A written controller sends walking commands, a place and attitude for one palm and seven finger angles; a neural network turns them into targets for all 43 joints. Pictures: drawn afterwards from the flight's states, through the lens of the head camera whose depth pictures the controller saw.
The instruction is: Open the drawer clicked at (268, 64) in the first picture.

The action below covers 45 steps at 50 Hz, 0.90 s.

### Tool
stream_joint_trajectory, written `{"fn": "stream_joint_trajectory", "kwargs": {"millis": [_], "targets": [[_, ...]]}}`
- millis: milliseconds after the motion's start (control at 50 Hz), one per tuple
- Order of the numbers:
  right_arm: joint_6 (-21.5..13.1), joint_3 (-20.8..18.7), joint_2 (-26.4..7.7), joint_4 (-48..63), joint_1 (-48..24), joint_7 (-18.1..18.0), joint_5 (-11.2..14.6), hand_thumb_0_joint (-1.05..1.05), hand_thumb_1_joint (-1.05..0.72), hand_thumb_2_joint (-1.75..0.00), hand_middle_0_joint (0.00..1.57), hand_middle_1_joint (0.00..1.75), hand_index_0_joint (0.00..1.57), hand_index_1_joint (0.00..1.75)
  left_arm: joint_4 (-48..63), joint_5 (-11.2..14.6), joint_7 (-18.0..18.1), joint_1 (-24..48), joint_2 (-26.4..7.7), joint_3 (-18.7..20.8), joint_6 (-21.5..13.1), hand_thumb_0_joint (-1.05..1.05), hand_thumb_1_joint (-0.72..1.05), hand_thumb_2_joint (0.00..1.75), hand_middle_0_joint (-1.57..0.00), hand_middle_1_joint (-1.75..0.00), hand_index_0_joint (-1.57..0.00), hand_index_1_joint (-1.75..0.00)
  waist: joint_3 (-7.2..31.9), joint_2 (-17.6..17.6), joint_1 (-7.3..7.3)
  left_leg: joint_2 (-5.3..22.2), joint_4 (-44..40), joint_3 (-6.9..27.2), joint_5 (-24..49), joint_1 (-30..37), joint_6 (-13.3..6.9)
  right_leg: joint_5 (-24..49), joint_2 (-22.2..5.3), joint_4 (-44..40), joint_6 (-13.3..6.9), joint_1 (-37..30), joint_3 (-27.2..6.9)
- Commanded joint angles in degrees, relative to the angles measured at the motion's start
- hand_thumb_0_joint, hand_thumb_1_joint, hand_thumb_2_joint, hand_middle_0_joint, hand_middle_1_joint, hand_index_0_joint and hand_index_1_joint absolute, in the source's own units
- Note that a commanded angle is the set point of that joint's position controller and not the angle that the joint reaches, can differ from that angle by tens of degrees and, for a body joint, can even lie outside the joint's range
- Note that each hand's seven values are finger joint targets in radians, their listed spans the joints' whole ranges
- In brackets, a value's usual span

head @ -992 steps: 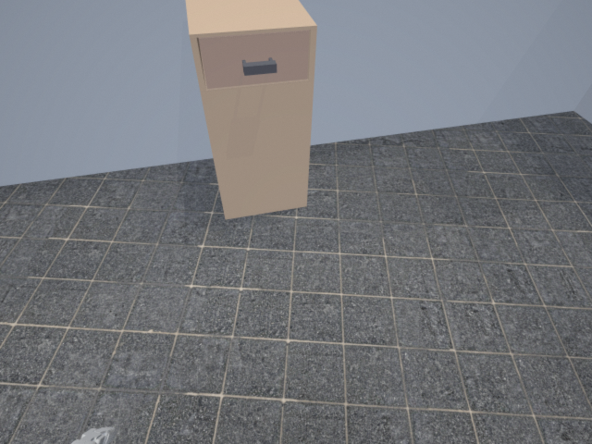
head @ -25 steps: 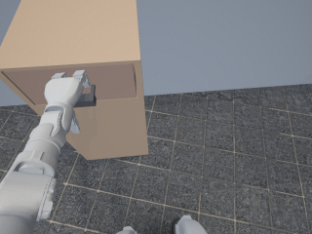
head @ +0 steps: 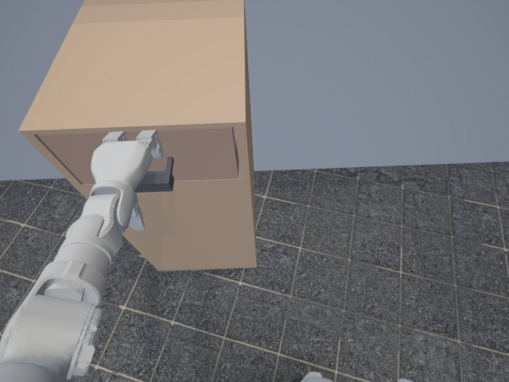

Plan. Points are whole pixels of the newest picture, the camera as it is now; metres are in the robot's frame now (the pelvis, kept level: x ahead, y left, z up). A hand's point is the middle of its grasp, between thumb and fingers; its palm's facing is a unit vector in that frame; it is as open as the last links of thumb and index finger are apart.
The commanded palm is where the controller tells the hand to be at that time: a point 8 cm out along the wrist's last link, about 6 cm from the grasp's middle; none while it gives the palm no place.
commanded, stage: re-aim the fingers above the handle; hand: left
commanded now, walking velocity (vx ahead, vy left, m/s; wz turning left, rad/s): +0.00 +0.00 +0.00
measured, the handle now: (146, 172) +0.49 +0.21 -0.02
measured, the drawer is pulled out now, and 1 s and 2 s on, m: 0.00 0.00 0.00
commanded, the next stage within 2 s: lower the fingers behind the handle in 1.80 s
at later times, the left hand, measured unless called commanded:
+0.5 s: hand (127, 172) +0.44 +0.22 +0.04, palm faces -0.03 -0.03 -1.00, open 13.7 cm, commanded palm +0.42 +0.22 +0.09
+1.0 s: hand (123, 173) +0.44 +0.23 +0.04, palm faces -0.02 -0.02 -1.00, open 13.5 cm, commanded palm +0.43 +0.22 +0.09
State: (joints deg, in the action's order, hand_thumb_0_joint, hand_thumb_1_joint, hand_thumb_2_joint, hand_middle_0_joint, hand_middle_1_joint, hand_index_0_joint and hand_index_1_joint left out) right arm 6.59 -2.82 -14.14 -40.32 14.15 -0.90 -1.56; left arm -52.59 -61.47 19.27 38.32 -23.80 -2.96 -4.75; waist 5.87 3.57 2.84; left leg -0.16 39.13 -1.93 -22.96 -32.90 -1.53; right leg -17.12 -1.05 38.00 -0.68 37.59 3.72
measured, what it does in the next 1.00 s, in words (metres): stands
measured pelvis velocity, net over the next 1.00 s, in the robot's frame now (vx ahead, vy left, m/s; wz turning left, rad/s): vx -0.02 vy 0.01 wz -0.01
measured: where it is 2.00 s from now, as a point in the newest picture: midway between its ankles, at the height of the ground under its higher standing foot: outside the picture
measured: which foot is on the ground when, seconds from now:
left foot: down 0.00-1.00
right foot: down 0.00-1.00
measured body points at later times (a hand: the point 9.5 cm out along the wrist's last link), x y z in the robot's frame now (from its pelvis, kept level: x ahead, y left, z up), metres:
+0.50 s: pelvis -0.02 +0.00 +0.00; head +0.06 -0.02 +0.44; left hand +0.44 +0.22 +0.09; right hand +0.01 -0.28 -0.14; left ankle -0.05 +0.10 -0.72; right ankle +0.00 -0.11 -0.72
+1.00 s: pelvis -0.02 +0.01 +0.00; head +0.06 +0.00 +0.44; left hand +0.44 +0.23 +0.09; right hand +0.01 -0.26 -0.14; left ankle -0.05 +0.10 -0.72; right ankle +0.00 -0.11 -0.72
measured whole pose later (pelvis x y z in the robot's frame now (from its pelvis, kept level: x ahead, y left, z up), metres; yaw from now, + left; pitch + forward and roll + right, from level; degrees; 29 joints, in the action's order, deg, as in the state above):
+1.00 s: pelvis -0.02 +0.01 +0.00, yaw -1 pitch +16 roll -1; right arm 4.5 -3.1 -15.1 -42.2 18.7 -0.7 -1.0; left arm -58.8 -61.7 20.0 44.5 -26.0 -3.3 -5.1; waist 6.4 2.7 3.8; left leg -0.8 40.1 -2.9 -21.7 -34.8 -2.6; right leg -14.9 -1.6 37.8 0.2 39.2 2.6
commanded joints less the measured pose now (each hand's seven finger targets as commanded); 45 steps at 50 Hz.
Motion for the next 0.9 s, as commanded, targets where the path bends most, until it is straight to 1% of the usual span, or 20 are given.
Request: {"fn": "stream_joint_trajectory", "kwargs": {"millis": [0, 20, 60, 80, 100, 140, 180, 280, 360, 400, 440, 480, 520, 540, 600, 640, 720, 760, 860, 880], "targets": [[-0.74, -2.87, -8.41, 3.22, 7.19, -0.89, 0.16, 0.0, -0.9, -0.9, 0.2, 0.3, 0.2, 0.3, 14.9, 0.37, 3.84, 29.64, -17.78, 6.89, -0.4, 0.0, -0.5, 0.3, -0.3, -1.2, -0.3, -1.2, 27.87, -0.52, 1.53, -1.8, -1.47, 1.17, 31.79, 9.55, -0.29, 27.65, 2.12, -0.68, -1.21, -19.77, -2.68], [-0.77, -2.89, -8.35, 3.17, 7.04, -0.85, 0.15, 0.0, -0.9, -0.9, 0.2, 0.3, 0.2, 0.3, 14.37, 0.26, 3.85, 28.54, -18.01, 7.23, -0.46, 0.0, -0.5, 0.3, -0.3, -1.2, -0.3, -1.2, 27.86, -0.4, 1.15, -1.86, -1.56, 1.08, 31.31, 9.29, -0.28, 27.25, 2.15, -0.63, -1.26, -20.01, -2.64], [-0.9, -3.05, -8.46, 2.93, 7.28, -0.94, 0.25, 0.0, -0.9, -0.9, 0.2, 0.3, 0.2, 0.3, 13.93, 0.26, 3.83, 29.88, -17.43, 6.53, -0.57, 0.0, -0.5, 0.3, -0.3, -1.2, -0.3, -1.2, 26.59, -0.53, 2.19, -1.78, -1.57, 1.1, 30.19, 9.2, -0.35, 26.57, 2.14, -0.92, -1.17, -18.99, -2.59], [-0.88, -2.98, -8.7, 2.78, 7.33, -0.89, 0.27, 0.0, -0.9, -0.9, 0.2, 0.3, 0.2, 0.3, 12.59, 0.38, 3.79, 28.42, -18.28, 7.43, -0.36, 0.0, -0.5, 0.3, -0.3, -1.2, -0.3, -1.2, 26.29, -1.18, 1.48, -1.85, -1.88, 1.1, 29.02, 8.47, -0.32, 25.25, 2.2, -1.0, -1.2, -19.09, -2.59], [-1.02, -3.02, -8.58, 2.96, 7.3, -0.9, 0.47, 0.0, -0.9, -0.9, 0.2, 0.3, 0.2, 0.3, 12.12, 0.37, 3.63, 29.33, -16.16, 5.33, -0.21, 0.0, -0.5, 0.3, -0.3, -1.2, -0.3, -1.2, 25.13, -1.54, 2.57, -1.88, -2.03, 1.1, 27.68, 8.54, -0.38, 24.27, 2.32, -1.52, -1.13, -18.03, -2.45], [-1.17, -3.06, -8.83, 2.96, 7.14, -1.06, 0.36, 0.0, -0.9, -0.9, 0.2, 0.3, 0.2, 0.3, 13.55, 0.45, 3.66, 30.46, -19.09, 7.51, -0.77, 0.0, -0.5, 0.3, -0.3, -1.2, -0.3, -1.2, 27.29, -1.08, 1.81, -1.95, -2.06, 0.97, 28.26, 8.7, -0.52, 25.07, 2.2, -1.36, -1.26, -19.81, -3.04], [-1.19, -3.22, -8.75, 2.8, 7.57, -1.09, 0.23, 0.0, -0.9, -0.9, 0.2, 0.3, 0.2, 0.3, 14.42, 0.3, 3.62, 29.95, -19.6, 7.91, -1.1, 0.0, -0.5, 0.3, -0.3, -1.2, -0.3, -1.2, 29.45, 0.82, 1.37, -1.93, -1.93, 0.9, 29.94, 9.63, -0.39, 26.52, 2.11, -0.92, -1.29, -20.5, -3.17], [-1.36, -3.26, -9.3, 2.5, 7.57, -0.68, 0.73, 0.0, -0.9, -0.9, 0.2, 0.3, 0.2, 0.3, 9.8, 0.85, 2.83, 26.69, -17.0, 6.1, -0.16, 0.0, -0.5, 0.3, -0.3, -1.2, -0.3, -1.2, 24.34, -1.65, 1.67, -1.74, -3.13, 0.73, 25.77, 7.88, -0.38, 22.46, 2.37, -2.32, -1.22, -18.46, -2.74], [-1.6, -3.1, -9.62, 2.67, 7.74, -0.8, 1.0, 0.0, -0.9, -0.9, 0.2, 0.3, 0.2, 0.3, 8.55, 0.6, 1.99, 27.2, -19.22, 7.01, 0.01, 0.0, -0.5, 0.3, -0.3, -1.2, -0.3, -1.2, 24.13, -1.97, 1.16, -1.86, -4.2, 0.44, 22.61, 6.61, -0.56, 20.33, 2.14, -2.93, -1.24, -19.61, -3.23], [-1.79, -3.0, -9.64, 2.74, 7.65, -0.85, 1.16, 0.0, -0.9, -0.9, 0.2, 0.3, 0.2, 0.3, 7.13, 0.78, 1.43, 26.8, -17.95, 5.8, 0.09, 0.0, -0.5, 0.3, -0.3, -1.2, -0.3, -1.2, 21.65, -2.14, 1.5, -1.79, -4.62, 0.41, 20.78, 6.06, -0.55, 18.52, 2.21, -3.57, -1.26, -18.21, -3.2], [-1.83, -2.89, -9.9, 3.02, 7.47, -0.97, 1.13, 0.0, -0.9, -0.9, 0.2, 0.3, 0.2, 0.3, 7.16, 0.8, 0.96, 25.74, -20.5, 7.85, -0.48, 0.0, -0.5, 0.3, -0.3, -1.2, -0.3, -1.2, 22.38, -2.8, 0.77, -1.77, -4.75, 0.35, 20.92, 5.66, -0.66, 18.84, 2.18, -3.5, -1.36, -19.55, -3.48], [-2.07, -2.8, -9.63, 3.46, 7.64, -0.91, 1.38, 0.0, -0.9, -0.9, 0.2, 0.3, 0.2, 0.3, 5.77, 0.8, 0.52, 25.04, -17.44, 5.17, -0.54, 0.0, -0.5, 0.3, -0.3, -1.2, -0.3, -1.2, 20.05, -2.69, 1.21, -1.78, -5.12, 0.34, 18.99, 4.86, -0.58, 16.94, 2.21, -3.87, -1.32, -17.83, -3.27], [-2.37, -2.67, -10.01, 3.34, 7.81, -1.04, 1.46, 0.0, -0.9, -0.9, 0.2, 0.3, 0.2, 0.3, 3.99, 0.7, 0.35, 25.59, -18.38, 5.45, -0.51, 0.0, -0.5, 0.3, -0.3, -1.2, -0.3, -1.2, 18.03, -4.11, 1.75, -1.76, -5.32, 0.33, 15.91, 3.67, -0.74, 13.95, 2.18, -4.53, -1.16, -16.52, -3.5], [-2.39, -2.62, -10.19, 3.26, 7.91, -1.2, 1.5, 0.0, -0.9, -0.9, 0.2, 0.3, 0.2, 0.3, 4.42, 0.66, 0.36, 26.36, -20.47, 7.08, -0.93, 0.0, -0.5, 0.3, -0.3, -1.2, -0.3, -1.2, 18.93, -5.11, 1.65, -1.71, -5.17, 0.47, 16.21, 3.44, -0.88, 14.16, 2.17, -4.4, -1.19, -17.22, -3.65], [-2.87, -2.92, -9.85, 3.43, 8.85, -1.18, 1.15, 0.0, -0.9, -0.9, 0.2, 0.3, 0.2, 0.3, 6.41, 0.26, 0.57, 27.93, -19.49, 6.2, -2.06, 0.0, -0.5, 0.3, -0.3, -1.2, -0.3, -1.2, 22.0, -1.24, 1.41, -1.72, -4.55, 0.66, 18.49, 5.77, -0.61, 15.47, 2.25, -3.43, -1.43, -16.44, -3.5], [-2.91, -3.06, -9.73, 3.4, 9.23, -1.17, 0.87, 0.0, -0.9, -0.9, 0.2, 0.3, 0.2, 0.3, 7.39, 0.27, 0.8, 29.11, -19.79, 6.71, -2.89, 0.0, -0.5, 0.3, -0.3, -1.2, -0.3, -1.2, 23.43, -2.05, 1.77, -1.65, -3.85, 1.01, 20.13, 6.27, -0.59, 16.6, 2.36, -3.03, -1.46, -16.51, -3.48], [-2.96, -3.08, -9.65, 3.01, 9.32, -0.85, 0.98, 0.0, -0.9, -0.9, 0.2, 0.3, 0.2, 0.3, 6.5, 0.12, 1.63, 29.06, -17.52, 4.94, -2.66, 0.0, -0.5, 0.3, -0.3, -1.2, -0.3, -1.2, 21.31, -0.39, 2.18, -1.39, -3.76, 1.59, 20.2, 6.78, -0.13, 14.99, 2.63, -2.81, -1.56, -13.04, -2.77], [-3.05, -3.28, -9.65, 2.87, 9.58, -0.63, 0.82, 0.0, -0.9, -0.9, 0.2, 0.3, 0.2, 0.3, 6.62, 0.06, 2.14, 30.46, -16.15, 3.99, -2.31, 0.0, -0.5, 0.3, -0.3, -1.2, -0.3, -1.2, 22.46, -0.14, 2.6, -1.17, -3.56, 1.96, 20.56, 8.18, -0.08, 14.08, 2.74, -2.9, -1.48, -12.06, -2.61], [-3.12, -3.0, -9.98, 2.03, 10.22, -0.66, 0.8, 0.0, -0.9, -0.9, 0.2, 0.3, 0.2, 0.3, 4.4, -0.24, 2.67, 33.59, -17.22, 4.23, -0.41, 0.0, -0.5, 0.3, -0.3, -1.2, -0.3, -1.2, 22.04, -0.39, 3.32, -1.04, -3.54, 2.73, 20.53, 8.24, 0.13, 13.03, 2.85, -2.66, -1.54, -10.63, -2.21], [-3.21, -3.12, -9.71, 1.98, 10.46, -0.65, 0.75, 0.0, -0.9, -0.9, 0.2, 0.3, 0.2, 0.3, 4.88, -0.23, 2.76, 35.23, -14.32, 1.9, -0.08, 0.0, -0.5, 0.3, -0.3, -1.2, -0.3, -1.2, 22.29, -0.74, 4.27, -0.94, -3.44, 2.84, 21.26, 9.18, 0.14, 13.59, 2.92, -2.79, -1.47, -10.01, -2.0]]}}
